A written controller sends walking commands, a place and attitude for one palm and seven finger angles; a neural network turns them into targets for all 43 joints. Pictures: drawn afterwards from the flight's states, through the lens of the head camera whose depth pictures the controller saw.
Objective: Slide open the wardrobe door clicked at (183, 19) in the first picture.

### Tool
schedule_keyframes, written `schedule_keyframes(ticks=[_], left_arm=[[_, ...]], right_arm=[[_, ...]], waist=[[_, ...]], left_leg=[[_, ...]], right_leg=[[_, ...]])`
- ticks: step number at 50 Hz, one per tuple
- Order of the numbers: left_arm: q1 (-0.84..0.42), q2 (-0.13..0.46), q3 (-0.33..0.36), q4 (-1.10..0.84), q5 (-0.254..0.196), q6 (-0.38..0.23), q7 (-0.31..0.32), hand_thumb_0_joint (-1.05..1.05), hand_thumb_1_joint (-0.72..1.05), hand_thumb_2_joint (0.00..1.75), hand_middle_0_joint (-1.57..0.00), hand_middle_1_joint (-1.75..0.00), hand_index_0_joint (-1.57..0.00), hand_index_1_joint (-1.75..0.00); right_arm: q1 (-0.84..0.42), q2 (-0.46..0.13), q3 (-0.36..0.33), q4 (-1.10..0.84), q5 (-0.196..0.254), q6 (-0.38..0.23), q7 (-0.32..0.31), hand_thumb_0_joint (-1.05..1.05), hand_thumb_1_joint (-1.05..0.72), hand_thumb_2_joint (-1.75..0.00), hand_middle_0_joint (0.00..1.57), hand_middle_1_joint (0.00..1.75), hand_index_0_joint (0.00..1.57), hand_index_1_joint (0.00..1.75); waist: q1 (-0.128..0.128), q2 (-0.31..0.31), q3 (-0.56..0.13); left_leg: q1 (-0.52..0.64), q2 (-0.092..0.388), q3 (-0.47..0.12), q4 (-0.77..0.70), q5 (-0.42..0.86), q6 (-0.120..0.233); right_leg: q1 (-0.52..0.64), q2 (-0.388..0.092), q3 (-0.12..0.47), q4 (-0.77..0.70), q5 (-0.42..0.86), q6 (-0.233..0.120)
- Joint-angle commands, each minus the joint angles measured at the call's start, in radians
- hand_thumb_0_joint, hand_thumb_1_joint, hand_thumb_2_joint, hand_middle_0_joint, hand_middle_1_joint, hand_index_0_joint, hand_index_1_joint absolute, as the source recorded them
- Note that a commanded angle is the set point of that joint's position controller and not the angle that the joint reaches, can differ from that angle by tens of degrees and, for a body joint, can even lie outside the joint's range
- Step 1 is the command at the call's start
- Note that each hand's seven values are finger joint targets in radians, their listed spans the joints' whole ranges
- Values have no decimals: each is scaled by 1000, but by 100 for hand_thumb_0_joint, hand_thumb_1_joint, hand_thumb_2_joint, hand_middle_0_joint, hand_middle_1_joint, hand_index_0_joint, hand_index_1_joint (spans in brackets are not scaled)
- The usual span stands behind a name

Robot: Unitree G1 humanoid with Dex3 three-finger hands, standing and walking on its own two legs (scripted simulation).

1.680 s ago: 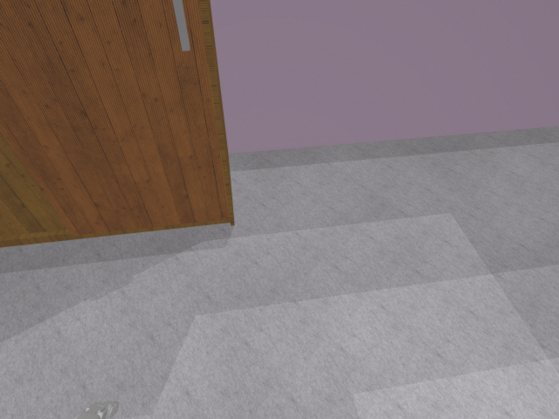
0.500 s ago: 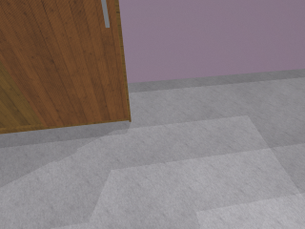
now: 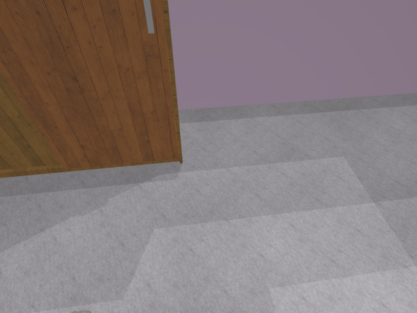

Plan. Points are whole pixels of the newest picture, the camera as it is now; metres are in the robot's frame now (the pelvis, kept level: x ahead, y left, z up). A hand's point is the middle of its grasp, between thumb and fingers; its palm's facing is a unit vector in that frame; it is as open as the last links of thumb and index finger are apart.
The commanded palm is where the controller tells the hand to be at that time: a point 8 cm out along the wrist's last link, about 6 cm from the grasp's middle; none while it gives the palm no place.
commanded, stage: walk to a spot facing it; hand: right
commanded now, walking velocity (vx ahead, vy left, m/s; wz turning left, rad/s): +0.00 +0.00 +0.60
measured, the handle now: out of the picture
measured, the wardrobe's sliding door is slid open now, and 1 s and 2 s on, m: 0.00 0.00 0.00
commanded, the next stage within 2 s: none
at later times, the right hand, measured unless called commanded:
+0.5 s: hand out of the picture +0.05 -0.16 -0.17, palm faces -0.18 +0.96 -0.22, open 7.4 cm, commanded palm none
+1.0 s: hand (261, 260) +0.28 -0.12 -0.18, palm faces -0.54 +0.83 -0.16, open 7.4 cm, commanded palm none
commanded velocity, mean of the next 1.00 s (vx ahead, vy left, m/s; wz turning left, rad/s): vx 0.19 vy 0.00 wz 0.60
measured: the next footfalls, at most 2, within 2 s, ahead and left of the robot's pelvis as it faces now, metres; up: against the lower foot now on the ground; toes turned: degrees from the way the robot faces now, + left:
right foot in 0.68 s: +0.06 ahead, -0.11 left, +0.00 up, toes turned +19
left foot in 1.18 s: +0.20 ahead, +0.20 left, +0.00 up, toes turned +47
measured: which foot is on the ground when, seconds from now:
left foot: down 0.00-0.66, up 0.68-1.00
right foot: down 0.00-0.22, up 0.24-0.66, down 0.68-1.00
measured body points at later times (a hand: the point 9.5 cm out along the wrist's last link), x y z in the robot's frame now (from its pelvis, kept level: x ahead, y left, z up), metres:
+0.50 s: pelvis -0.02 +0.02 +0.00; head +0.02 +0.03 +0.44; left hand +0.01 +0.29 -0.15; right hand +0.06 -0.21 -0.15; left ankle -0.01 +0.11 -0.74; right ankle -0.01 -0.13 -0.68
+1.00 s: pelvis +0.09 +0.00 +0.00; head +0.14 -0.02 +0.44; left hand -0.09 +0.16 -0.13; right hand +0.31 -0.16 -0.16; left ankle +0.07 +0.17 -0.66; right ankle +0.02 -0.13 -0.74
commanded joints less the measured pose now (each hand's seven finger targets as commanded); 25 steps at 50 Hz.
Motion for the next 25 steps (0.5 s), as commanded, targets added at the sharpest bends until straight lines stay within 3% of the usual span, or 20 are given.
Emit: schedule_keyframes(ticks=[1, 4, 6, 7, 8, 9, 10, 11, 12, 13, 14, 16, 17, 20, 25], left_arm=[[47, 124, 47, -91, 0, 4, 15, 0, 90, 90, -20, -30, -20, -30], [37, 143, 68, -136, 1, 8, 18, 0, 90, 90, -20, -30, -20, -30], [25, 145, 80, -159, 2, 4, 17, 0, 90, 90, -20, -30, -20, -30], [8, 141, 84, -174, 4, 2, 17, 0, 90, 90, -20, -30, -20, -30], [-21, 136, 86, -189, 7, 1, 18, 0, 90, 90, -20, -30, -20, -30], [-43, 135, 88, -201, 9, 4, 17, 0, 90, 90, -20, -30, -20, -30], [-48, 118, 88, -209, 7, 12, 14, 0, 90, 90, -20, -30, -20, -30], [-10, 34, 76, -232, -1, 21, 8, 0, 90, 90, -20, -30, -20, -30], [-34, 33, 76, -254, -4, 26, 10, 0, 90, 90, -20, -30, -20, -30], [-45, 30, 78, -245, -5, 29, 11, 0, 90, 90, -20, -30, -20, -30], [-38, 39, 81, -237, -3, 27, 9, 0, 90, 90, -20, -30, -20, -30], [8, 28, 81, -206, 3, 21, 4, 0, 90, 90, -20, -30, -20, -30], [25, 18, 79, -199, 3, 22, 6, 0, 90, 90, -20, -30, -20, -30], [14, 9, 75, -206, 10, 20, 5, 0, 90, 90, -20, -30, -20, -30], [-25, 2, 74, -238, 8, -3, -5, 0, 90, 90, -20, -30, -20, -30]], right_arm=[[21, -105, -40, -97, 0, 14, -3, 0, -90, -90, 20, 30, 20, 30], [36, -84, -50, -142, -2, 24, 7, 0, -90, -90, 20, 30, 20, 30], [56, -58, -58, -162, -3, 30, 11, 0, -90, -90, 20, 30, 20, 30], [70, -46, -64, -173, -2, 33, 14, 0, -90, -90, 20, 30, 20, 30], [94, -39, -71, -177, -2, 31, 17, 0, -90, -90, 20, 30, 20, 30], [151, -33, -77, -170, -4, 26, 20, 0, -90, -90, 20, 30, 20, 30], [210, -52, -85, -157, -10, 16, 20, 0, -90, -90, 20, 30, 20, 30], [235, -162, -104, -161, -23, -4, 5, 0, -90, -90, 20, 30, 20, 30], [248, -171, -97, -171, -5, 0, -4, 0, -90, -90, 20, 30, 20, 30], [201, -154, -101, -185, -7, 2, -10, 0, -90, -90, 20, 30, 20, 30], [138, -131, -99, -200, -6, 1, -10, 0, -90, -90, 20, 30, 20, 30], [92, -89, -92, -216, 0, -6, -9, 0, -90, -90, 20, 30, 20, 30], [98, -82, -92, -216, -1, -9, -9, 0, -90, -90, 20, 30, 20, 30], [159, -73, -100, -194, -3, -13, -4, 0, -90, -90, 20, 30, 20, 30], [191, -80, -109, -180, -9, -23, 7, 0, -90, -90, 20, 30, 20, 30]], waist=[[24, -19, -48], [23, -104, -46], [13, -181, -50], [4, -202, -47], [-18, -176, -38], [-49, -137, -39], [-73, -42, -29], [-62, 345, -40], [-69, 286, -36], [-48, 236, -29], [-23, 182, -1], [8, 106, -50], [10, 112, -76], [-16, 88, -108], [-40, 125, -75]], left_leg=[[-101, 81, -92, 58, 243, 24], [-177, 26, -50, 209, 152, 9], [-197, 1, 14, 402, -158, -7], [-191, 22, 25, 454, -257, -10], [-146, 46, 17, 417, -261, -5], [-73, 49, 34, 314, -180, -3], [3, 63, 10, 134, 20, 2], [53, 288, -390, -75, 267, 70], [-33, 371, -501, -152, 323, 168], [-70, 331, -520, -175, 166, 179], [-86, 296, -483, -167, 94, 184], [-43, 225, -359, -121, 184, 161], [-22, 213, -331, -110, 213, 156], [35, 193, -369, -138, 53, 175], [40, 182, -433, -193, -201, 203]], right_leg=[[14, -152, 56, 6, 148, -26], [-4, -226, 97, -19, 125, -70], [-37, -325, 134, -43, 226, -142], [-62, -360, 132, -41, 266, -169], [-103, -361, 100, 5, 299, -160], [-143, -326, 39, 97, 280, -120], [-219, -241, -41, 274, 164, -50], [-406, -59, -129, 570, -221, 42], [-413, -20, 10, 695, -358, 42], [-422, -32, 78, 755, -303, 35], [-435, -48, 92, 774, -231, 36], [-404, -62, 76, 743, -129, 51], [-392, -57, 67, 728, -116, 57], [-397, -48, 50, 650, -128, 63], [-391, -38, 30, 472, -168, 56]])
